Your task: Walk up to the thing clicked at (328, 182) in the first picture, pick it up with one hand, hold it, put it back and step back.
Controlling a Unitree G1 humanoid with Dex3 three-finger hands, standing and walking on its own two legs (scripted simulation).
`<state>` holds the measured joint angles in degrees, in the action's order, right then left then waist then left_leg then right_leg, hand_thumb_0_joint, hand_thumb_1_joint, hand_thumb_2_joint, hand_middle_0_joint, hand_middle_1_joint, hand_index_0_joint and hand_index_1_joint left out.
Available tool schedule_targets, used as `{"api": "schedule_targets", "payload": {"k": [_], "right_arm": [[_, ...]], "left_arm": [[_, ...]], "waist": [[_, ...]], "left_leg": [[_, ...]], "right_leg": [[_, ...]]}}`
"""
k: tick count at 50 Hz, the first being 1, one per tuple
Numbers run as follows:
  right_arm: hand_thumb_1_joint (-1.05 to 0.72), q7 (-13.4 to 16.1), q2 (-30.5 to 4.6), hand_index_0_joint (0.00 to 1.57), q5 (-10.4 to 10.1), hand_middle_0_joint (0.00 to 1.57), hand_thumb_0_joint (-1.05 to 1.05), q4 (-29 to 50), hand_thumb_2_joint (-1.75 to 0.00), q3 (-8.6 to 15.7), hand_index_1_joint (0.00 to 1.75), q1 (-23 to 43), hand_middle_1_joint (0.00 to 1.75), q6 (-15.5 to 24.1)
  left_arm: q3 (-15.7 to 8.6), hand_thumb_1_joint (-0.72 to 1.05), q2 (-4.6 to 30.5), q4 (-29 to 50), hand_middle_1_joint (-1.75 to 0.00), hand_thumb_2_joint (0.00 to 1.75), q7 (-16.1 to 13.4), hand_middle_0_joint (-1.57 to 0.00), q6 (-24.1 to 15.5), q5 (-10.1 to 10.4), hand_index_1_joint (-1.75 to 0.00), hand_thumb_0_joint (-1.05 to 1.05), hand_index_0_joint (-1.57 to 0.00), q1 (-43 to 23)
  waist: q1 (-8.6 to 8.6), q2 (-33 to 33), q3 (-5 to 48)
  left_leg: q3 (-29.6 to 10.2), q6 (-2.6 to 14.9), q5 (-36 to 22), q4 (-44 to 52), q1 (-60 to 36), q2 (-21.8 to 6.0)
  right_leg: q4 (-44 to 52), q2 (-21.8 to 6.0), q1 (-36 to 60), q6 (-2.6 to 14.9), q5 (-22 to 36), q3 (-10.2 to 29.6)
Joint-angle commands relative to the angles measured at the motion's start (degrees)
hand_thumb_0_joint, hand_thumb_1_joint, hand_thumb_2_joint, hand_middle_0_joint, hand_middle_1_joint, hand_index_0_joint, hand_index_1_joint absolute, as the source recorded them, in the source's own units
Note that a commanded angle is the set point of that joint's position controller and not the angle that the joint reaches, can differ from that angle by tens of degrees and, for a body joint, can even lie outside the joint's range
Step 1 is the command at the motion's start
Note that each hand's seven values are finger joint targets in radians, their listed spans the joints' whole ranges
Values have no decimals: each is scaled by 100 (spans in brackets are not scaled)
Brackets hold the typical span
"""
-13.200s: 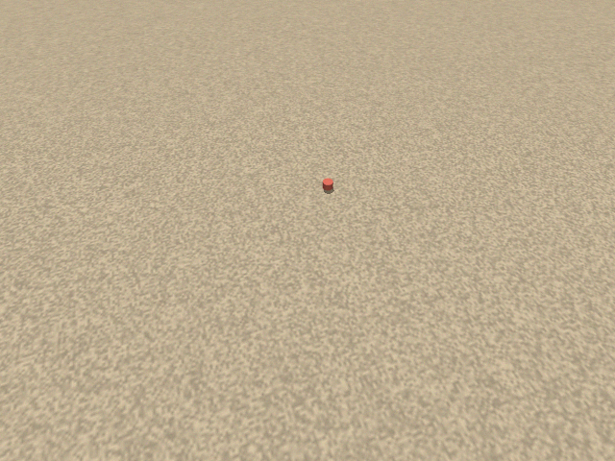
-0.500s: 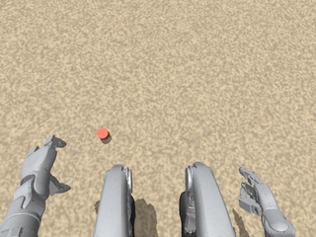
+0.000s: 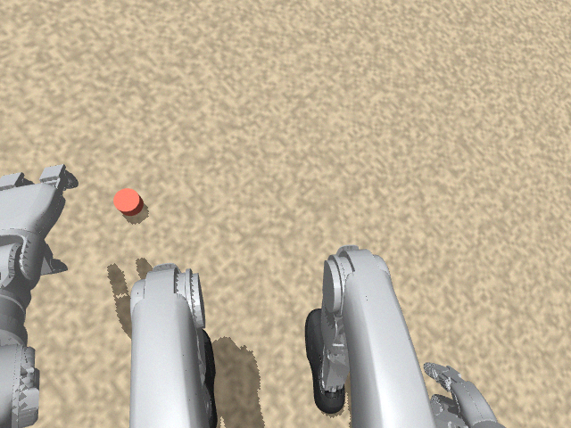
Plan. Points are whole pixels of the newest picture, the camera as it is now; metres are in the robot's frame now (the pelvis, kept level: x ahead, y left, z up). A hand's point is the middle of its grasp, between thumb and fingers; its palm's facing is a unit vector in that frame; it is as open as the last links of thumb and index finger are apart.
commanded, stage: rise first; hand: left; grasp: from above
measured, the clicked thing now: (128, 202) +0.50 +0.28 -0.36
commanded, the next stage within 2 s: approach in 1.14 s
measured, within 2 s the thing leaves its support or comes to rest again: neither
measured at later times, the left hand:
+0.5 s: hand (72, 217) +0.42 +0.32 -0.21, palm faces -0.44 -0.06 -0.90, open 13.8 cm
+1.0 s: hand (83, 214) +0.44 +0.32 -0.24, palm faces -0.46 -0.08 -0.89, open 14.1 cm
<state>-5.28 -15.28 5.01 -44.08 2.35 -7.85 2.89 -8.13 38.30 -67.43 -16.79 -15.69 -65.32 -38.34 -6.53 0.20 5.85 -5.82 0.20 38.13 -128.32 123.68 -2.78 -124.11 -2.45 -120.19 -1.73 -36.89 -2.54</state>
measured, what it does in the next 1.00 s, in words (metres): lowers itself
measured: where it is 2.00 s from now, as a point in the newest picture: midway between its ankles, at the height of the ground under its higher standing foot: (264, 389)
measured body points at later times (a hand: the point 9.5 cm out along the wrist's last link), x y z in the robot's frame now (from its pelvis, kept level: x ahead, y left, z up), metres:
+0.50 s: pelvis +0.01 +0.00 -0.05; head +0.23 +0.06 +0.33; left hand +0.44 +0.32 -0.16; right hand +0.08 -0.28 -0.16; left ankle +0.09 +0.13 -0.35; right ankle +0.11 -0.14 -0.35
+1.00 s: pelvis +0.01 +0.00 -0.06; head +0.25 +0.07 +0.31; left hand +0.46 +0.32 -0.19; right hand +0.07 -0.28 -0.17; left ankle +0.09 +0.13 -0.35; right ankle +0.11 -0.14 -0.35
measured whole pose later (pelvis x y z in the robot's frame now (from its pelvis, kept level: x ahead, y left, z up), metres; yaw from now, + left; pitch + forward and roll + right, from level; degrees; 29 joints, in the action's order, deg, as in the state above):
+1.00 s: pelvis +0.01 +0.00 -0.06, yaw -2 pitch +33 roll -8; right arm -8.6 -16.2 11.1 -44.7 -1.4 -6.4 2.9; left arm -10.3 44.5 -81.5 -25.2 -17.6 -74.5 -48.5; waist -11.4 -1.5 1.7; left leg -8.2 0.0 40.5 -140.4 133.8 -2.1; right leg -135.1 -1.8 -129.5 -2.5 -38.9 -3.1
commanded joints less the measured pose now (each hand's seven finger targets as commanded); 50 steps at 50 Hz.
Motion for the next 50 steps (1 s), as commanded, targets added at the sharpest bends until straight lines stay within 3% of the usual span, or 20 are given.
{"api": "schedule_targets", "payload": {"k": [1, 3, 5, 7, 9, 15, 23, 26, 31, 34, 35, 37, 38, 43, 50], "right_arm": [[-90, 16, -1312, 20, 27, 20, 0, 318, -90, 394, 30, -772, 30, 52], [-90, -13, -1330, 20, 62, 20, 0, 218, -90, 343, 30, -862, 30, 20], [-90, -28, -1317, 20, 97, 20, 0, 193, -90, 315, 30, -862, 30, -11], [-90, -61, -1344, 20, 157, 20, 0, 146, -90, 320, 30, -889, 30, -15], [-90, -80, -1335, 20, 186, 20, 0, 97, -90, 297, 30, -888, 30, -34], [-90, -129, -1369, 20, 348, 20, 0, 42, -90, 261, 30, -897, 30, -64], [-90, -165, -1403, 20, 486, 20, 0, -2, -90, 167, 30, -896, 30, 38], [-90, -167, -1395, 20, 493, 20, 0, -24, -90, 155, 30, -872, 30, 48], [-90, -198, -1436, 20, 558, 20, 0, -37, -90, 122, 30, -960, 30, 70], [-90, -198, -1449, 20, 524, 20, 0, 3, -90, 124, 30, -904, 30, 69], [-90, -213, -1434, 20, 537, 20, 0, -1, -90, 100, 30, -943, 30, 64], [-90, -218, -1439, 20, 546, 20, 0, -16, -90, 104, 30, -997, 30, 48], [-90, -234, -1424, 20, 555, 20, 0, 5, -90, 80, 30, -996, 30, 42], [-90, -254, -1507, 20, 560, 20, 0, 6, -90, 76, 30, -1015, 30, 20], [-90, -270, -1514, 20, 595, 20, 0, -1, -90, 39, 30, -972, 30, 25]], "left_arm": [[-173, -47, 1668, 724, -88, 97, -278, -15, -107, -193, -89, 0, -14, -1789], [-313, -45, 1811, 237, -89, 95, -336, -14, -111, -313, -89, 0, -14, -1594], [-309, -45, 1933, 302, -87, 94, -395, -16, -188, -426, -88, 0, -15, -1871], [-195, -44, 1783, 186, -88, 94, -455, -16, -236, -555, -89, 0, -15, -1977], [-319, -45, 1994, 93, -88, 94, -546, -16, -287, -676, -88, 0, -15, -2018], [-289, -49, 2003, -326, -93, 97, -786, -12, -368, -877, -93, 0, -12, -2357], [-346, -52, 2135, -670, -98, 99, -1047, -9, -178, -898, -97, 0, -9, -2682], [-341, -52, 2160, -720, -98, 99, -1046, -9, -111, -869, -97, 0, -9, -2602], [-340, -53, 2096, -756, -100, 100, -1011, -7, -54, -795, -99, 0, -8, -2574], [-342, -53, 2146, -724, -99, 99, -966, -8, -81, -752, -98, 0, -8, -2599], [-326, -54, 2172, -686, -98, 100, -957, -8, -103, -782, -98, 0, -8, -2590], [-413, -53, 2259, -620, -100, 99, -957, -8, -124, -783, -100, 0, -8, -2485], [-359, -53, 2154, -691, -99, 100, -952, -8, -121, -788, -99, 0, -8, -2418], [-417, -53, 2214, -569, -100, 100, -990, -7, -153, -774, -100, 0, -8, -2489], [-422, -52, 2246, -694, -99, 99, -1080, -8, -199, -783, -99, 0, -9, -2501]], "waist": [[27, 1312, 3503], [-26, 1157, 3319], [-60, 1153, 3384], [-122, 1292, 3328], [-93, 1305, 3445], [-272, 1243, 3382], [-351, 1326, 3503], [-297, 1331, 3528], [-423, 1267, 3467], [-388, 1312, 3386], [-443, 1363, 3395], [-391, 1251, 3519], [-401, 1262, 3511], [-437, 1501, 3524], [-460, 1484, 3349]], "left_leg": [[271, 74, -387, 1517, -2856, 257], [228, 83, -396, 1417, -2678, 253], [285, 104, -373, 1284, -2613, 267], [289, 90, -479, 1209, -2609, 267], [293, 90, -561, 1118, -2621, 277], [403, 141, -604, 810, -2279, 311], [415, 155, -619, 608, -2167, 306], [434, 157, -681, 531, -2149, 304], [409, 165, -875, 428, -2109, 292], [376, 153, -675, 431, -2029, 279], [392, 154, -756, 400, -1968, 299], [418, 166, -925, 303, -1957, 300], [436, 164, -956, 287, -1941, 310], [336, 120, -1104, 316, -2199, 277], [358, 133, -891, 245, -1985, 284]], "right_leg": [[1064, 236, 1143, 387, 403, -453], [953, 230, 1029, 368, 405, -495], [934, 238, 1018, 372, 381, -470], [821, 232, 923, 358, 465, -492], [739, 245, 904, 364, 517, -505], [604, 266, 809, 350, 561, -511], [436, 286, 745, 337, 601, -549], [396, 295, 762, 352, 678, -526], [288, 281, 796, 321, 899, -566], [286, 283, 677, 333, 726, -569], [266, 287, 789, 332, 797, -571], [277, 305, 932, 332, 965, -556], [264, 296, 1015, 324, 997, -535], [113, 306, 771, 319, 1071, -626], [124, 316, 736, 328, 912, -620]]}}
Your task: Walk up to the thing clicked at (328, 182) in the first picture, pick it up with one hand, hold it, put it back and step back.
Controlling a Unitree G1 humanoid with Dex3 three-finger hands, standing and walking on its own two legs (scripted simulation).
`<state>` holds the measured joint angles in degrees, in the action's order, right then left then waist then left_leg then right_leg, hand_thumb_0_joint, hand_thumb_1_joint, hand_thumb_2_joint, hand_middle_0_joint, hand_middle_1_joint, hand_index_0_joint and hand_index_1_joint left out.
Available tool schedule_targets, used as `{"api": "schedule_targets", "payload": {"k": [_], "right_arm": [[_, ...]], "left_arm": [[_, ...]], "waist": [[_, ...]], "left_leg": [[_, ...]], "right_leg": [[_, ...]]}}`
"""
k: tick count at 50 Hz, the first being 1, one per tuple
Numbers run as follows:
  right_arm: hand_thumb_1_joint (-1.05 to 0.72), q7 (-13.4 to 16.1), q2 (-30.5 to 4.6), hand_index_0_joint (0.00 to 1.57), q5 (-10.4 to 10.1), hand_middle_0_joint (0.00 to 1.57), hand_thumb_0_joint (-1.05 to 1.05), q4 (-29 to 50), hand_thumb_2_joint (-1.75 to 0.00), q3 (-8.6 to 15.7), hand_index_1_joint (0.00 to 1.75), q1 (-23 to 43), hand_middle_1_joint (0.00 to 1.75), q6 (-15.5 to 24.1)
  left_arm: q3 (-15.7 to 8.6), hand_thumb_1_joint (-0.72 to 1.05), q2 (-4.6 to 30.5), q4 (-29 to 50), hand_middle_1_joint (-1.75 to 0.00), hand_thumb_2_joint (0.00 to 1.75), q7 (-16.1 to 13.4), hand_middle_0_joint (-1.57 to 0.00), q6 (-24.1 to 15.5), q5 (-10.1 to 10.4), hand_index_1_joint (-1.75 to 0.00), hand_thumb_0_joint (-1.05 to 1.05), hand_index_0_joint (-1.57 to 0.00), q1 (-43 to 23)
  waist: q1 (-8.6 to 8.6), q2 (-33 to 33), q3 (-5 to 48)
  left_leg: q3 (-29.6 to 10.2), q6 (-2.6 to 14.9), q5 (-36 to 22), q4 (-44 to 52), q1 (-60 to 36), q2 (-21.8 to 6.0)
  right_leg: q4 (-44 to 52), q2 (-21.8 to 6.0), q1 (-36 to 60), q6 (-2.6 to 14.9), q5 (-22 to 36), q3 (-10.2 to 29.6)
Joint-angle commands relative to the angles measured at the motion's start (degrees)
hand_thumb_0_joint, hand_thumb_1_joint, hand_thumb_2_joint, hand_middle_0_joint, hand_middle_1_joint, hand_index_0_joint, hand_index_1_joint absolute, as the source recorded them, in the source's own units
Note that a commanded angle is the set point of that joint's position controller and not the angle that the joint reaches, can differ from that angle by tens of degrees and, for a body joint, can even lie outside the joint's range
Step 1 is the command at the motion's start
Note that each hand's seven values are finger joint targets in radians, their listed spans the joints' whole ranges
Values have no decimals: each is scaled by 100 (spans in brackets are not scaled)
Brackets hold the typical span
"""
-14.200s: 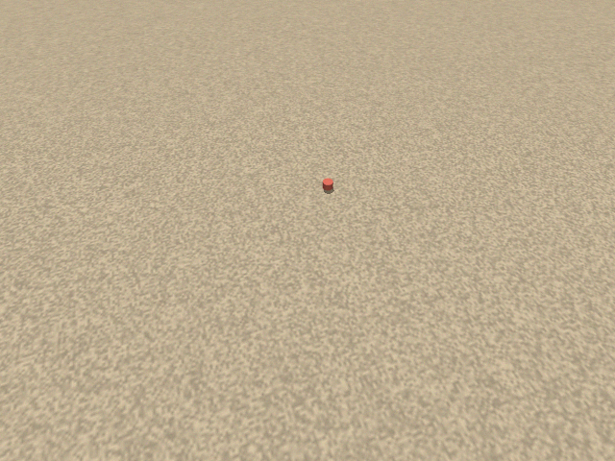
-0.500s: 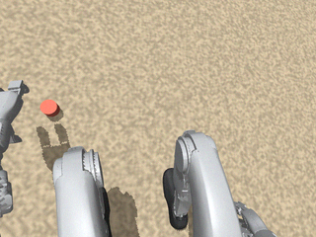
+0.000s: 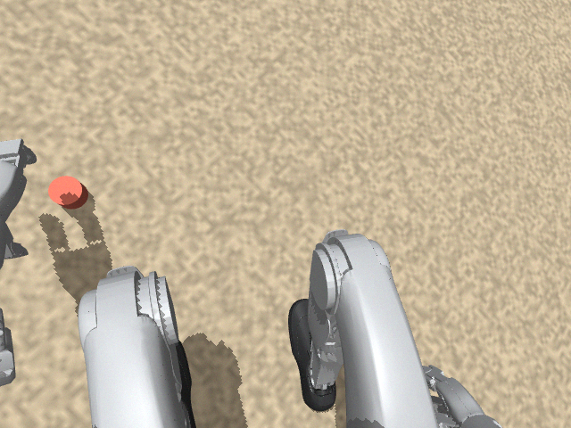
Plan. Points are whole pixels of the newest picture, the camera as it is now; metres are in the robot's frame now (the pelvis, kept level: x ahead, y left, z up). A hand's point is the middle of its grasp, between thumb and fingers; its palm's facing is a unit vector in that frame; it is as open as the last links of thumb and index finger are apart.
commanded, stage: rise first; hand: left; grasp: from above
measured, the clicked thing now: (69, 192) +0.47 +0.29 -0.30
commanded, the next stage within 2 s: approach in 0.14 s
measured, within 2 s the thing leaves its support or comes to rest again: neither
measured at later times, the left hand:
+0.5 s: hand (30, 195) +0.44 +0.31 -0.19, palm faces -0.44 -0.06 -0.90, open 14.1 cm
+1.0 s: hand (34, 198) +0.44 +0.31 -0.20, palm faces -0.52 -0.10 -0.85, open 14.1 cm
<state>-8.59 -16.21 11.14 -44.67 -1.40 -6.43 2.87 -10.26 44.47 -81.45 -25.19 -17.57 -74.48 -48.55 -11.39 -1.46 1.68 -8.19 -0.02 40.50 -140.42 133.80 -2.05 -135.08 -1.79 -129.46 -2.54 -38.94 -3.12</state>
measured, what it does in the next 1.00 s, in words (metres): stands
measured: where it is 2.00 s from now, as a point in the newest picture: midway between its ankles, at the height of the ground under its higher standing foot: (248, 392)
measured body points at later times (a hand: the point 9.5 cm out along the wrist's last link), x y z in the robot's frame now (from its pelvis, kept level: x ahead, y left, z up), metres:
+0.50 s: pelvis +0.00 +0.00 -0.01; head +0.24 +0.08 +0.37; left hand +0.46 +0.31 -0.14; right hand +0.06 -0.28 -0.11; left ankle +0.07 +0.13 -0.29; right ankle +0.10 -0.13 -0.29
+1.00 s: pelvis +0.00 +0.00 +0.00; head +0.26 +0.06 +0.36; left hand +0.46 +0.31 -0.15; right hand +0.01 -0.27 -0.10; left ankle +0.07 +0.13 -0.29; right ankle +0.10 -0.13 -0.29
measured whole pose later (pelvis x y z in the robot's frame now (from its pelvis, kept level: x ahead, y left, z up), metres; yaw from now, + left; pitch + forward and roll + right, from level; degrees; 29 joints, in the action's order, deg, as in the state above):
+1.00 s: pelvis +0.00 +0.00 +0.00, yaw -2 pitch +32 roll -9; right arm -10.1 -17.1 10.1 -41.6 -6.1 -10.3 3.1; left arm -9.6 46.4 -81.9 -19.5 -12.6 -69.6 -51.3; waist -15.0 -0.2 -2.9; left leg -9.8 -0.3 40.1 -141.2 134.2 -2.2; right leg -134.7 -1.1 -129.6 -2.6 -37.7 -4.4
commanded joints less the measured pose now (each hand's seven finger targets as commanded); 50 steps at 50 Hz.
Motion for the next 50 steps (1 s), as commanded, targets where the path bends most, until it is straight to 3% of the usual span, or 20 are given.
{"api": "schedule_targets", "payload": {"k": [1, 6, 10, 11, 12, 14, 16, 21, 26, 30, 31, 35, 37, 39, 41, 43, 46, 47, 48, 50], "right_arm": [[-90, 56, -1424, 20, -24, 20, 0, 64, -90, 412, 30, -1125, 30, 31], [-90, 51, -1439, 20, -5, 20, 0, 48, -90, 370, 30, -1098, 30, 47], [-90, 35, -1474, 20, 21, 20, 0, 19, -90, 349, 30, -1136, 30, 71], [-90, 24, -1454, 20, 29, 20, 0, 32, -90, 344, 30, -1099, 30, 81], [-90, 31, -1471, 20, 20, 20, 0, 28, -90, 345, 30, -1094, 30, 72], [-90, 8, -1477, 20, 36, 20, 0, 46, -90, 340, 30, -1158, 30, 85], [-90, 16, -1455, 20, 19, 20, 0, 22, -90, 356, 30, -1151, 30, 100], [-90, 13, -1481, 20, 26, 20, 0, -29, -90, 277, 30, -1267, 30, 166], [-90, 24, -1518, 20, 43, 20, 0, -5, -90, 145, 30, -1365, 30, 223], [-90, 12, -1568, 20, 93, 20, 0, 93, -90, 20, 30, -1397, 30, 243], [-90, 11, -1603, 20, 66, 20, 0, 129, -90, -8, 30, -1428, 30, 228], [-90, -35, -1601, 20, -6, 20, 0, 314, -90, -100, 30, -1335, 30, 222], [-90, -28, -1617, 20, -64, 20, 0, 378, -90, -115, 30, -1348, 30, 176], [-90, -53, -1552, 20, -118, 20, 0, 391, -90, -127, 30, -1320, 30, 136], [-90, -71, -1587, 20, -186, 20, 0, 453, -90, -108, 30, -1341, 30, 129], [-90, -56, -1585, 20, -203, 20, 0, 443, -90, -56, 30, -1308, 30, 108], [-90, -74, -1594, 20, -165, 20, 0, 375, -90, -16, 30, -1397, 30, 59], [-90, -70, -1638, 20, -151, 20, 0, 375, -90, 40, 30, -1467, 30, 56], [-90, -61, -1665, 20, -128, 20, 0, 480, -90, 97, 30, -1455, 30, 54], [-90, -71, -1590, 20, -127, 20, 0, 319, -90, 172, 30, -1513, 30, 31]], "left_arm": [[-190, -53, 1635, 707, -100, 100, -254, -8, -15, 95, -100, 0, -8, -1516], [-153, -54, 1619, 550, -101, 100, -313, -7, 1, 73, -101, 0, -7, -1572], [-213, -53, 1665, 546, -101, 99, -341, -8, 14, 86, -101, 0, -8, -1596], [-131, -53, 1598, 413, -101, 99, -342, -8, 26, 62, -101, 0, -8, -1519], [-122, -61, 1613, 434, -94, 107, -340, -9, 13, 60, -99, 0, -5, -1678], [-173, -55, 1682, 516, -103, 100, -335, -6, 15, 53, -103, 0, -6, -1670], [-38, -55, 1489, 620, -104, 100, -328, -6, 35, 53, -103, 0, -6, -1709], [311, -55, 1224, 435, -104, 100, -392, -6, 99, 21, -104, 0, -6, -2452], [502, -56, 1094, 136, -105, 101, -542, -6, 312, -51, -105, 0, -6, -3009], [304, -56, 1480, -233, -105, 101, -617, -6, 680, -146, -105, 0, -7, -3084], [175, -56, 1667, -256, -105, 101, -635, -6, 770, -135, -104, 0, -6, -3018], [234, -57, 1632, -557, -104, 100, -427, -6, 1108, 53, -104, 0, -6, -2673], [69, -57, 1918, -299, -104, 100, -297, -6, 1182, 195, -104, 0, -6, -2492], [89, -56, 1828, -373, -106, 99, -106, -6, 1222, 358, -105, 0, -7, -2046], [97, -55, 1860, -222, -106, 98, 123, -6, 1156, 491, -104, 0, -7, -1866], [0, -55, 1904, 16, -105, 98, 283, -6, 988, 617, -104, 0, -7, -1631], [-38, -55, 1846, 568, -105, 98, 421, -6, 597, 653, -104, 0, -7, -1642], [-71, -55, 1818, 781, -104, 98, 439, -7, 453, 614, -103, 0, -7, -1736], [-189, -55, 1873, 994, -104, 99, 414, -7, 298, 589, -103, 0, -7, -1735], [85, -54, 1535, 1469, -103, 99, 346, -8, 23, 533, -102, 0, -8, -1884]], "waist": [[8, 1681, 3793], [-52, 1613, 3661], [-82, 1744, 3771], [-96, 1737, 3681], [-138, 1579, 3714], [-157, 1716, 3722], [-160, 1777, 3800], [-559, 1819, 3568], [-717, 1989, 3625], [-693, 2048, 3720], [-619, 2132, 3763], [-600, 2032, 3542], [-436, 1899, 3915], [-356, 1612, 3844], [-390, 1459, 3640], [-273, 1413, 3668], [-282, 1458, 3711], [-364, 1463, 3632], [-375, 1564, 3750], [-371, 1862, 3898]], "left_leg": [[583, 154, -1129, 1433, -3027, 208], [570, 160, -1000, 1430, -2885, 217], [542, 152, -1226, 1400, -3075, 208], [552, 150, -1191, 1380, -3003, 209], [521, 156, -1149, 1359, -2981, 197], [555, 163, -1181, 1349, -2938, 217], [545, 141, -1174, 1372, -3107, 198], [472, 141, -1032, 1323, -3014, 174], [491, 139, -972, 1347, -2969, 186], [538, 143, -1224, 1278, -3006, 175], [553, 142, -1315, 1318, -2980, 191], [583, 168, -1241, 1361, -2682, 192], [617, 214, -1386, 1304, -2605, 192], [656, 249, -1426, 1288, -2353, 187], [614, 259, -1308, 1306, -2218, 199], [599, 247, -1224, 1297, -2220, 197], [574, 201, -1323, 1234, -2303, 198], [557, 176, -1330, 1153, -2413, 195], [536, 154, -1404, 1171, -2530, 185], [494, 90, -1203, 1233, -2797, 172]], "right_leg": [[1222, 264, 1661, 414, 1142, -568], [1226, 276, 1581, 413, 1033, -595], [1144, 263, 1621, 366, 1214, -620], [1160, 271, 1596, 386, 1204, -611], [1174, 283, 1569, 387, 1181, -633], [1179, 269, 1671, 377, 1231, -608], [1162, 279, 1588, 384, 1215, -623], [1187, 292, 1381, 378, 1143, -685], [1213, 310, 1399, 397, 1155, -703], [1164, 311, 1591, 401, 1452, -685], [1150, 287, 1677, 398, 1521, -681], [1138, 317, 1758, 440, 1490, -653], [1210, 334, 2227, 397, 1646, -601], [1241, 349, 2546, 349, 1718, -555], [1237, 345, 2458, 357, 1558, -557], [1268, 342, 2477, 362, 1442, -558], [1299, 341, 2577, 373, 1493, -588], [1324, 327, 2442, 401, 1461, -613], [1338, 321, 2499, 395, 1514, -636], [1304, 328, 2231, 430, 1311, -659]]}}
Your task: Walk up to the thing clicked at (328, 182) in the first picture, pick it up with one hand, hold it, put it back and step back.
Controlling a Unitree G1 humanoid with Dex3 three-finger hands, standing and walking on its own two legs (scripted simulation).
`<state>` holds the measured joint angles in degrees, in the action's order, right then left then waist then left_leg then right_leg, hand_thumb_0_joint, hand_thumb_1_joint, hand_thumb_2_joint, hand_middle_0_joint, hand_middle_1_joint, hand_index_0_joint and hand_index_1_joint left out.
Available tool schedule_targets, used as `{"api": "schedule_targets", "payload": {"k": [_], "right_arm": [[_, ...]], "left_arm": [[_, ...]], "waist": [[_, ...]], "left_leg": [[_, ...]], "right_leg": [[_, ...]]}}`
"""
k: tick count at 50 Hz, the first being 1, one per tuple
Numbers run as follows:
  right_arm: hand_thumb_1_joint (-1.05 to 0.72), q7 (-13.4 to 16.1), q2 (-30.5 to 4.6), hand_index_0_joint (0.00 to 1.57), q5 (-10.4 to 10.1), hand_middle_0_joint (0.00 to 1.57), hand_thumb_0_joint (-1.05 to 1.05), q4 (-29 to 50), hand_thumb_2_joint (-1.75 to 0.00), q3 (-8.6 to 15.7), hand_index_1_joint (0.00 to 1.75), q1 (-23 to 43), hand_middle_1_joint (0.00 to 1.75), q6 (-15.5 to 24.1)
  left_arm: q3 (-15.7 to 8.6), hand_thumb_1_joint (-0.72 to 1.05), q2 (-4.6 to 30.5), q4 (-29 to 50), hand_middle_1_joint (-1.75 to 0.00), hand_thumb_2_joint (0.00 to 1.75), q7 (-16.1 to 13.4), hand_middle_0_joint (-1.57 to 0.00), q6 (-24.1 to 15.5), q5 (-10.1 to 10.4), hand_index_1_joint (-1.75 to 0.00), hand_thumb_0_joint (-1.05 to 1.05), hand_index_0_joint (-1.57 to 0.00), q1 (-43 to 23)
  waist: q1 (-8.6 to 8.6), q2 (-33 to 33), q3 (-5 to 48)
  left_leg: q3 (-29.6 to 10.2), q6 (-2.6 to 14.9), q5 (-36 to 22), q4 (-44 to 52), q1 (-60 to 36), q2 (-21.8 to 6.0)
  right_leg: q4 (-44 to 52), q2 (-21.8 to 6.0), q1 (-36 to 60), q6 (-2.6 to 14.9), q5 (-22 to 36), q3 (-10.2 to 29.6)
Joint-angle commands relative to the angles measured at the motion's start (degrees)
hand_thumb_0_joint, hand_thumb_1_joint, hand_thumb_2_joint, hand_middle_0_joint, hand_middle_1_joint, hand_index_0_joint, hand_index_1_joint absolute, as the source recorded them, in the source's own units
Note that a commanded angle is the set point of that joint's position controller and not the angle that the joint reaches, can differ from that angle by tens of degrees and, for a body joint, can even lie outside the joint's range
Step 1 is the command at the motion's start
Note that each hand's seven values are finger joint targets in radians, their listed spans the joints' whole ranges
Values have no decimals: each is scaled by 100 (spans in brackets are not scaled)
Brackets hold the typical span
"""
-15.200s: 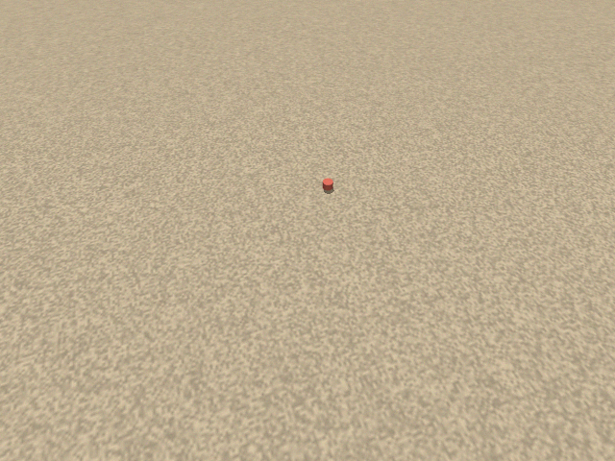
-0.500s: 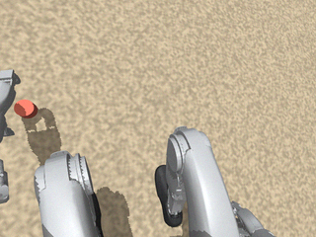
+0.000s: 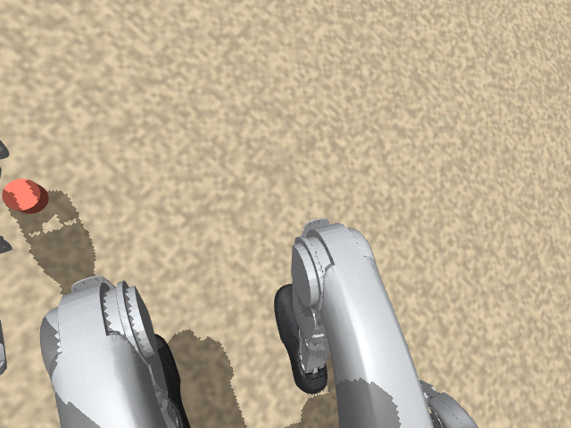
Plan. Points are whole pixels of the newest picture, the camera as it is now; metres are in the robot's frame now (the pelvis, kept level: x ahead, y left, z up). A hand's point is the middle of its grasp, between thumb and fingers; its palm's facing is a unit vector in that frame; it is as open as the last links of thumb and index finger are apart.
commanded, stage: approach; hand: left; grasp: from above
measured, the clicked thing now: (26, 196) +0.47 +0.31 -0.30
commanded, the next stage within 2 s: rest palm in 0.04 s
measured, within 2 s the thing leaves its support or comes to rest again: neither
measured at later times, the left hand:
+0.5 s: hand (9, 187) +0.46 +0.29 -0.21, palm faces -0.47 -0.11 -0.88, open 14.2 cm
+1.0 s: hand (20, 194) +0.46 +0.30 -0.25, palm faces -0.44 -0.13 -0.89, open 14.2 cm
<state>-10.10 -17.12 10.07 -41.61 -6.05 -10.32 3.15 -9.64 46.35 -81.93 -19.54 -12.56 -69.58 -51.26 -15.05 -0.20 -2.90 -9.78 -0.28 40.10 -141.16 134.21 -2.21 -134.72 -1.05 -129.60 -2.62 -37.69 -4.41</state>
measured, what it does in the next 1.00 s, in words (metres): stands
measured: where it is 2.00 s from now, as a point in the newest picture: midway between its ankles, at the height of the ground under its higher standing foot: (239, 383)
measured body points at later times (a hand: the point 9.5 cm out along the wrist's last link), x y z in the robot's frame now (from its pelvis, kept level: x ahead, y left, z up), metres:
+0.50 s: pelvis +0.00 +0.00 -0.01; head +0.26 +0.09 +0.35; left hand +0.48 +0.30 -0.16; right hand +0.06 -0.27 -0.09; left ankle +0.07 +0.13 -0.28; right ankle +0.11 -0.13 -0.28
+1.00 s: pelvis +0.01 +0.01 -0.02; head +0.28 +0.10 +0.32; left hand +0.48 +0.30 -0.20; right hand +0.04 -0.26 -0.09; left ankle +0.07 +0.13 -0.28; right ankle +0.11 -0.13 -0.28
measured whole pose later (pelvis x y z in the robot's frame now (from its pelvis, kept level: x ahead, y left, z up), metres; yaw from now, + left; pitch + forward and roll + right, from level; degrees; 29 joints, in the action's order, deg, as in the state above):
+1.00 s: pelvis +0.01 +0.01 -0.02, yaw -4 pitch +30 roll -12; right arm -13.4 -18.3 17.1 -40.9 -12.4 -6.4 10.2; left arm -10.5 54.9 -98.0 -34.9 -15.3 -76.9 -58.1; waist -20.9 -5.7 -6.7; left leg -13.5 -0.3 42.7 -147.3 135.7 -2.2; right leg -137.9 0.4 -129.9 -3.6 -38.5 -6.8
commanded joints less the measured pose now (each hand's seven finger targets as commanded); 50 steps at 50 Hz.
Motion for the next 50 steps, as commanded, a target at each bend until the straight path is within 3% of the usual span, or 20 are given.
{"api": "schedule_targets", "payload": {"k": [1, 3, 5, 6, 9, 13, 16, 19, 22, 24, 26, 29, 35, 36, 37, 38, 39, 44, 47, 50], "right_arm": [[-90, 84, -1443, 20, -25, 20, 0, 7, -89, 669, 30, -1106, 30, 18], [-90, 123, -1472, 20, -33, 20, 0, 9, -89, 730, 30, -1034, 30, 29], [-90, 146, -1429, 20, -4, 20, 0, -128, -90, 780, 30, -1007, 30, 67], [-90, 158, -1455, 20, -3, 20, 0, -179, -90, 790, 30, -1007, 30, 76], [-90, 196, -1488, 20, 13, 20, 0, -331, -90, 714, 30, -1007, 30, 111], [-89, 171, -1534, 20, 69, 20, 0, -285, -90, 509, 30, -944, 30, 203], [-89, 127, -1569, 20, 113, 20, 0, -134, -90, 381, 30, -823, 30, 306], [-90, 82, -1612, 20, 125, 20, 0, 11, -90, 290, 30, -794, 30, 355], [-89, 70, -1676, 20, 180, 20, 0, 134, -90, 227, 30, -796, 30, 329], [-89, 32, -1671, 20, 239, 20, 0, 170, -90, 174, 30, -857, 30, 363], [-89, 42, -1688, 20, 258, 20, 0, 164, -90, 131, 30, -849, 30, 372], [-89, -14, -1692, 20, 366, 20, 0, 120, -90, 80, 30, -884, 30, 439], [-89, -91, -1785, 20, 510, 20, 0, -9, -90, 2, 30, -1022, 30, 489], [-89, -111, -1722, 20, 522, 20, 0, 11, -90, -33, 30, -954, 30, 503], [-89, -137, -1775, 20, 586, 20, 0, -45, -90, -63, 30, -1021, 30, 522], [-89, -160, -1794, 20, 572, 20, 0, -17, -90, -80, 30, -1030, 30, 549], [-89, -167, -1842, 20, 580, 20, 0, -55, -90, -77, 30, -978, 30, 563], [-89, -245, -1861, 20, 646, 20, 0, -64, -90, -125, 30, -922, 30, 636], [-89, -293, -1910, 20, 696, 20, 0, -42, -90, -146, 30, -865, 30, 683], [-89, -330, -1968, 20, 674, 20, 0, -30, -90, -175, 30, -786, 30, 753]], "left_arm": [[131, -54, 1222, 1617, -104, 99, -285, -7, -566, 20, -103, 0, -8, -1727], [146, -54, 1231, 1860, -103, 99, -495, -7, -670, -8, -102, 0, -7, -1987], [444, -55, 811, 1552, -102, 102, -666, -8, -630, -148, -102, 0, -8, -2193], [472, -54, 801, 1576, -104, 105, -767, -9, -606, -200, -104, 0, -8, -2506], [477, -59, 935, 695, -96, 105, -1030, -7, -341, -492, -99, 0, -4, -2719], [600, -56, 843, -622, -98, 103, -1119, -6, 10, -664, -100, 0, -5, -2614], [561, -55, 954, -1185, -100, 101, -1065, -7, 183, -611, -101, 0, -6, -2448], [352, -53, 1392, -1071, -102, 99, -1032, -6, 245, -566, -102, 0, -6, -2358], [-31, -53, 1851, -860, -101, 98, -1101, -6, 202, -512, -101, 0, -6, -2351], [-74, -54, 1894, -790, -100, 99, -1084, -6, 125, -517, -101, 0, -6, -2461], [-177, -54, 2109, -586, -99, 99, -1138, -6, 14, -455, -100, 0, -6, -2482], [-75, -55, 1987, -516, -99, 100, -1168, -6, -128, -460, -99, 0, -5, -2347], [-220, -56, 2251, -480, -97, 101, -1308, -6, -369, -440, -98, 0, -4, -2008], [3, -56, 1982, -457, -97, 101, -1308, -6, -390, -444, -98, 0, -5, -2006], [-140, -55, 2207, -590, -97, 101, -1359, -6, -393, -446, -98, 0, -5, -2010], [1, -55, 2060, -568, -96, 101, -1375, -6, -388, -457, -98, 0, -5, -2063], [-186, -55, 2315, -612, -96, 101, -1451, -6, -396, -461, -98, 0, -5, -2060], [-249, -55, 2327, -923, -96, 102, -1688, -7, -335, -593, -98, 0, -5, -1899], [-91, -55, 2178, -1107, -96, 102, -1739, -7, -246, -647, -97, 0, -5, -2025], [-181, -53, 2352, -1132, -97, 103, -1799, -8, -205, -638, -99, 0, -6, -2163]], "waist": [[-100, 1805, 4323], [-117, 1985, 4260], [-239, 1963, 4118], [-330, 2051, 4184], [-308, 2013, 3962], [-482, 1661, 3395], [-481, 1637, 3240], [-346, 1759, 3610], [-392, 1750, 3920], [-551, 1718, 3729], [-471, 1822, 3820], [-618, 1977, 3864], [-561, 2097, 3802], [-551, 2193, 3801], [-643, 2042, 3713], [-641, 2057, 3646], [-629, 2050, 3620], [-623, 2022, 3437], [-780, 2143, 3298], [-768, 2128, 3180]], "left_leg": [[639, 114, -1023, 1322, -2934, 174], [607, 91, -815, 1428, -3081, 169], [609, 70, -717, 1456, -3215, 152], [566, 69, -700, 1502, -3275, 148], [589, 79, -771, 1544, -3198, 183], [575, 145, -794, 1501, -2885, 204], [573, 168, -759, 1481, -2721, 219], [575, 156, -1015, 1466, -2835, 225], [595, 174, -1228, 1345, -2784, 197], [643, 210, -1187, 1192, -2581, 192], [608, 194, -1116, 1156, -2571, 173], [554, 153, -1251, 1031, -2827, 133], [481, 118, -1219, 968, -2788, 101], [486, 111, -1213, 965, -2777, 97], [471, 128, -1225, 910, -2698, 90], [481, 117, -1233, 908, -2766, 106], [436, 122, -1203, 887, -2699, 83], [401, 105, -1313, 859, -2689, 55], [382, 90, -1279, 865, -2760, 52], [344, 85, -1179, 874, -2692, 43]], "right_leg": [[1285, 262, 2110, 427, 1096, -526], [1293, 241, 1802, 443, 894, -550], [1290, 235, 1514, 449, 816, -569], [1276, 240, 1388, 445, 803, -613], [1216, 232, 1171, 446, 873, -644], [1188, 215, 1085, 389, 949, -679], [1122, 222, 1199, 384, 956, -665], [1042, 233, 1522, 392, 1140, -661], [1032, 257, 1905, 383, 1343, -656], [1016, 273, 1967, 362, 1384, -612], [1021, 287, 1998, 382, 1307, -629], [915, 320, 1992, 371, 1445, -700], [908, 355, 2117, 370, 1425, -781], [902, 380, 2136, 375, 1429, -759], [884, 376, 2178, 352, 1470, -802], [879, 376, 2060, 343, 1484, -819], [854, 386, 2047, 350, 1462, -857], [794, 421, 2065, 348, 1577, -896], [755, 426, 1911, 348, 1557, -939], [746, 415, 1865, 343, 1455, -974]]}}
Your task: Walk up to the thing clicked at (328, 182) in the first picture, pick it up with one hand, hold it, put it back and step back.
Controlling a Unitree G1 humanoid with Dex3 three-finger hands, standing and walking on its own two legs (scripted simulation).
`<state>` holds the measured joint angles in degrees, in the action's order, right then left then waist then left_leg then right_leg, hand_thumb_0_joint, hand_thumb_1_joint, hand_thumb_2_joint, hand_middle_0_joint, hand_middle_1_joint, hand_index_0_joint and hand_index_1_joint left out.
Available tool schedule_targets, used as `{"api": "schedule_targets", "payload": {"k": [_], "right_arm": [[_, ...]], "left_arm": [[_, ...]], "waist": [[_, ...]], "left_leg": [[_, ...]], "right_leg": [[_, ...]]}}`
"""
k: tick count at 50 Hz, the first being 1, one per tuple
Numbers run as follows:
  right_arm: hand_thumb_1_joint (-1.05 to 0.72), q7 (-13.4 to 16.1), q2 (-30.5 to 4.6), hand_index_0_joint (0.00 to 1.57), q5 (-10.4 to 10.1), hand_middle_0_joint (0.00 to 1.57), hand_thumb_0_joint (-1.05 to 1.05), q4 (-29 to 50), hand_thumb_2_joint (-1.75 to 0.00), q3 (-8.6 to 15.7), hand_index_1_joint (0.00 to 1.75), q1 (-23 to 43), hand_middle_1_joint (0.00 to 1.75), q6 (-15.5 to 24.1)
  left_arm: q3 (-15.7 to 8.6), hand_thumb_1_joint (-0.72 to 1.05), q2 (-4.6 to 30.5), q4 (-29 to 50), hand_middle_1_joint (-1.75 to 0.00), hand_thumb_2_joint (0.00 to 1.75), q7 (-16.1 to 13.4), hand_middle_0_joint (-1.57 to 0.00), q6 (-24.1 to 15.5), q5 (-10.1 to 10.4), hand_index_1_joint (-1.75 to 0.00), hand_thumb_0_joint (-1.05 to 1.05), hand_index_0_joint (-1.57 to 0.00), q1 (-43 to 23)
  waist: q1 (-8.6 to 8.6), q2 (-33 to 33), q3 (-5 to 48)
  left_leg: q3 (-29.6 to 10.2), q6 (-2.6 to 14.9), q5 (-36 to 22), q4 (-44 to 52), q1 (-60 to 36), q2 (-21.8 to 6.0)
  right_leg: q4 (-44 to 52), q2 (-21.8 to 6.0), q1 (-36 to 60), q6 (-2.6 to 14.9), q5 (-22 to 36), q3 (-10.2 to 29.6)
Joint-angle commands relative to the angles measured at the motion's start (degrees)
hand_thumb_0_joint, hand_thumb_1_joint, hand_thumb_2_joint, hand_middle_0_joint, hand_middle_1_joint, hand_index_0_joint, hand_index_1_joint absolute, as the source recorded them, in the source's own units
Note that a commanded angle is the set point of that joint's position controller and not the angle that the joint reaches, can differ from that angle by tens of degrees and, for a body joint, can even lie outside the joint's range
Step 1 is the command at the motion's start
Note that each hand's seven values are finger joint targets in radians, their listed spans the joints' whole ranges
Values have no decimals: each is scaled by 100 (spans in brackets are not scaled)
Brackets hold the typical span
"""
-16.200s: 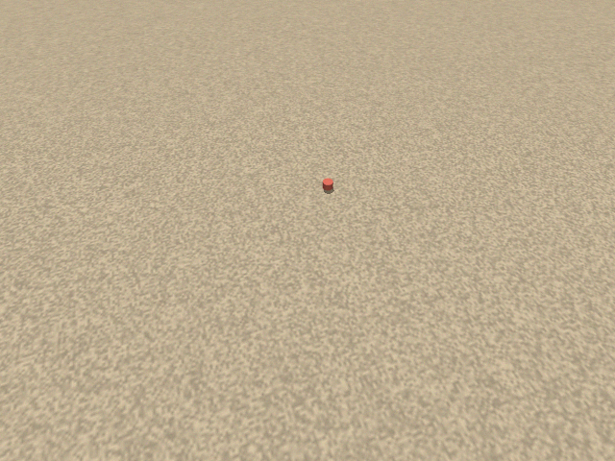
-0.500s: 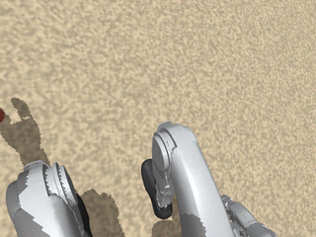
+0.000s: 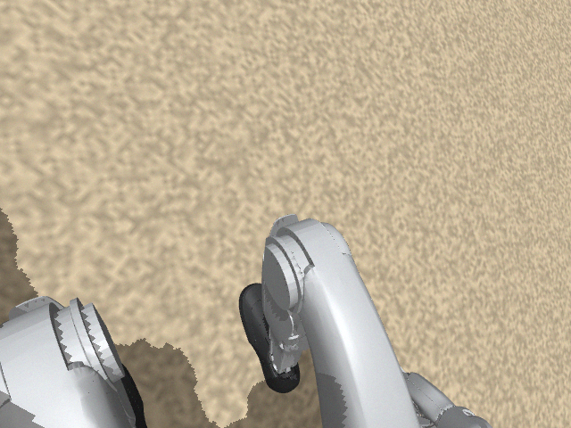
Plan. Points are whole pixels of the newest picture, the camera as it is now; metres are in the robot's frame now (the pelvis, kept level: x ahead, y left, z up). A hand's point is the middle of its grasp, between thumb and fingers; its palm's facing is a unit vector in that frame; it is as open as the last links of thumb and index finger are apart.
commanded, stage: rest palm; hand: left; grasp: from above
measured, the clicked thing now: out of the picture +0.44 +0.33 -0.28
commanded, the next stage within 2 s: close in 0.62 s
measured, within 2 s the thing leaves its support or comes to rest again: neither
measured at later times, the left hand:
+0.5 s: hand out of the picture +0.43 +0.32 -0.25, palm faces -0.44 -0.15 -0.88, open 14.1 cm
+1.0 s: hand out of the picture +0.43 +0.32 -0.26, palm faces -0.44 -0.16 -0.88, open 13.0 cm
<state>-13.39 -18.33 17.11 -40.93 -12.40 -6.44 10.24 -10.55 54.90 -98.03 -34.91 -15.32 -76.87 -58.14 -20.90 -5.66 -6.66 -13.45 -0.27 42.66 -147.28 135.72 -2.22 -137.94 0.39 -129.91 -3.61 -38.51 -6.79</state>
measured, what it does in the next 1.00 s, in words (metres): stands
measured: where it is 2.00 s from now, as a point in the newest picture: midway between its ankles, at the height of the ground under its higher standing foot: (209, 395)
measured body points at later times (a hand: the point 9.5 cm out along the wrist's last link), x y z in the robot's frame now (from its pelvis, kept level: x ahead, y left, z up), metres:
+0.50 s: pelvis +0.00 +0.00 +0.00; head +0.26 +0.13 +0.33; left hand +0.45 +0.32 -0.20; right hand +0.05 -0.25 -0.06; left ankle +0.06 +0.13 -0.26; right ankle +0.11 -0.13 -0.26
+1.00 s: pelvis -0.01 +0.01 +0.00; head +0.27 +0.13 +0.33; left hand +0.45 +0.33 -0.21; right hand +0.05 -0.25 -0.05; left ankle +0.06 +0.13 -0.26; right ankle +0.11 -0.13 -0.26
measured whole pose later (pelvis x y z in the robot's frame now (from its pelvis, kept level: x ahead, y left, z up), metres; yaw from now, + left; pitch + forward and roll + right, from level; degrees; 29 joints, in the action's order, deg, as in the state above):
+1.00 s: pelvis -0.01 +0.01 +0.00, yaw -2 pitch +26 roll -15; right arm -17.0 -20.7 18.1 -39.7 -17.3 -3.4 15.9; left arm -8.2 59.1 -102.6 -38.1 -13.6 -74.2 -59.6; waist -22.1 -8.4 -11.0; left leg -16.0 0.3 42.5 -148.8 134.9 -2.1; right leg -137.0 1.3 -127.5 -4.6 -37.5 -8.8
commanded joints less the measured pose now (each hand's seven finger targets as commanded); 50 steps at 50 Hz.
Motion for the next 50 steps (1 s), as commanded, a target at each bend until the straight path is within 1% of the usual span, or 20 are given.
{"api": "schedule_targets", "payload": {"k": [1, 2, 3, 5, 6, 8, 9, 11, 18, 19, 20, 21, 24, 25, 27, 29, 36, 40, 43, 50], "right_arm": [[-89, -21, -1856, 20, -5, 20, 0, -105, -90, 462, 30, -1180, 30, 70], [-89, -25, -1868, 20, -8, 20, 0, -48, -90, 472, 30, -1067, 30, 92], [-89, -23, -1864, 20, -31, 20, 0, -88, -90, 456, 30, -1070, 30, 108], [-89, -55, -1868, 20, -24, 20, 0, -81, -90, 459, 30, -1070, 30, 151], [-89, -80, -1869, 20, 10, 20, 0, -71, -90, 439, 30, -1102, 30, 162], [-89, -80, -1875, 20, -34, 20, 0, -86, -90, 401, 30, -1059, 30, 170], [-90, -92, -1892, 20, -31, 20, 0, -18, -90, 423, 30, -956, 30, 187], [-89, -136, -1893, 20, 23, 20, 0, -40, -90, 340, 30, -1005, 30, 197], [-89, -171, -1926, 20, 19, 20, 0, -17, -90, 228, 30, -861, 30, 239], [-89, -190, -1921, 20, 30, 20, 0, -10, -90, 194, 30, -833, 30, 261], [-90, -185, -1945, 20, 35, 20, 0, -25, -90, 211, 30, -756, 30, 281], [-90, -199, -1998, 20, 50, 20, 0, 18, -90, 222, 30, -850, 30, 293], [-90, -235, -1975, 20, 50, 20, 0, 43, -90, 146, 30, -792, 30, 349], [-89, -219, -2018, 20, 46, 20, 0, -18, -90, 161, 30, -822, 30, 346], [-90, -230, -2085, 20, 67, 20, 0, 26, -90, 194, 30, -807, 30, 383], [-90, -272, -2003, 20, 52, 20, 0, 53, -90, 79, 30, -756, 30, 426], [-90, -304, -2115, 20, 53, 20, 0, 86, -90, 74, 30, -716, 30, 527], [-89, -305, -2149, 20, 23, 20, 0, 47, -90, 65, 30, -677, 30, 553], [-89, -336, -2141, 20, 41, 20, 0, 50, -90, 29, 30, -695, 30, 575], [-89, -316, -2116, 20, 28, 20, 0, 36, -90, 18, 30, -724, 30, 553]], "left_arm": [[13, -54, 1381, 363, -97, 101, -256, -7, 93, 60, -98, 0, -6, -1464], [50, -53, 1330, 435, -97, 100, -267, -7, 88, 101, -98, 0, -6, -1515], [-39, -53, 1481, 419, -98, 100, -298, -7, 91, 119, -99, 0, -6, -1464], [84, -54, 1338, 371, -98, 98, -254, -6, 124, 108, -98, 0, -6, -1497], [84, -54, 1323, 383, -98, 100, -245, -6, 132, 113, -99, 0, -6, -1500], [7, -54, 1449, 453, -98, 99, -277, -7, 110, 175, -99, 0, -6, -1550], [184, -53, 1249, 390, -99, 98, -265, -6, 99, 170, -99, 0, -6, -1514], [136, -52, 1342, 280, -99, 97, -259, -6, 109, 131, -99, 0, -6, -1499], [108, -52, 1473, 306, -101, 98, -413, -7, 28, 132, -100, 0, -6, -1548], [185, -51, 1388, 119, -101, 97, -404, -6, 33, 122, -100, 0, -6, -1518], [241, -51, 1384, 221, -101, 97, -418, -6, 19, 139, -101, 0, -7, -1540], [182, -52, 1453, 202, -101, 97, -453, -6, 23, 105, -101, 0, -6, -1501], [241, -51, 1444, 107, -100, 97, -499, -7, 53, 132, -100, 0, -7, -1481], [159, -51, 1564, 266, -100, 98, -556, -7, 49, 153, -100, 0, -7, -1518], [258, -51, 1454, 161, -101, 96, -563, -7, 65, 162, -100, 0, -7, -1508], [272, -50, 1456, 30, -101, 97, -552, -7, 128, 168, -101, 0, -8, -1402], [230, -48, 1568, -26, -101, 95, -571, -9, 201, 249, -100, 0, -9, -1384], [172, -34, 1740, 190, -95, 84, -585, -17, 202, 270, -93, 0, -19, -1528], [206, -29, 1656, 61, -93, 80, -547, -20, 208, 301, -91, 0, -22, -1429], [253, -22, 1621, 215, -91, 73, -464, -24, 95, 387, -88, 0, -28, -1466]], "waist": [[-264, 2681, 3478], [-218, 2644, 3527], [-193, 2681, 3542], [-253, 2723, 3526], [-303, 2707, 3555], [-259, 2817, 3632], [-261, 2919, 3549], [-354, 2721, 3464], [-321, 2849, 3433], [-385, 2862, 3276], [-349, 2843, 3314], [-392, 2915, 3384], [-384, 2650, 3238], [-349, 2745, 3416], [-384, 2866, 3398], [-391, 2584, 3217], [-396, 2716, 3145], [-364, 2916, 3269], [-431, 2815, 3120], [-426, 2862, 3231]], "left_leg": [[723, 86, -1435, 1452, -2837, 51], [690, 92, -1363, 1476, -2815, 41], [692, 93, -1350, 1488, -2795, 39], [699, 79, -1409, 1473, -2879, 38], [701, 87, -1515, 1413, -2926, 37], [630, 61, -1579, 1501, -3009, 26], [636, 49, -1484, 1513, -2992, 23], [619, 63, -1495, 1469, -2964, 24], [534, 34, -1476, 1515, -2969, -1], [501, 21, -1404, 1514, -2960, -4], [513, 28, -1379, 1496, -2937, -16], [502, 19, -1518, 1503, -3088, -18], [572, 72, -1360, 1382, -2797, 5], [540, 53, -1491, 1453, -2917, -18], [530, 43, -1444, 1472, -2935, -24], [516, 65, -1402, 1370, -2783, -22], [473, 37, -1323, 1445, -2840, -48], [398, 5, -1433, 1468, -2982, -67], [387, 11, -1421, 1450, -2905, -64], [374, 5, -1524, 1465, -2954, -73]], "right_leg": [[1049, 273, 1883, 435, 1552, -733], [1088, 298, 1889, 442, 1491, -745], [1121, 299, 1973, 444, 1476, -739], [1072, 287, 1949, 436, 1525, -746], [1073, 283, 2014, 406, 1631, -756], [1054, 291, 2008, 423, 1647, -800], [1032, 294, 1935, 451, 1558, -779], [1039, 285, 1960, 401, 1593, -839], [1039, 312, 1958, 413, 1580, -882], [953, 283, 1839, 415, 1519, -906], [1020, 323, 1907, 414, 1517, -888], [1007, 318, 1946, 403, 1634, -900], [1081, 328, 2039, 381, 1564, -861], [1119, 360, 2130, 397, 1631, -870], [1112, 370, 2099, 410, 1606, -869], [1057, 346, 2079, 371, 1605, -880], [1057, 365, 2083, 388, 1520, -902], [1017, 342, 2094, 403, 1584, -923], [1006, 333, 2088, 380, 1600, -945], [1067, 359, 2238, 394, 1681, -965]]}}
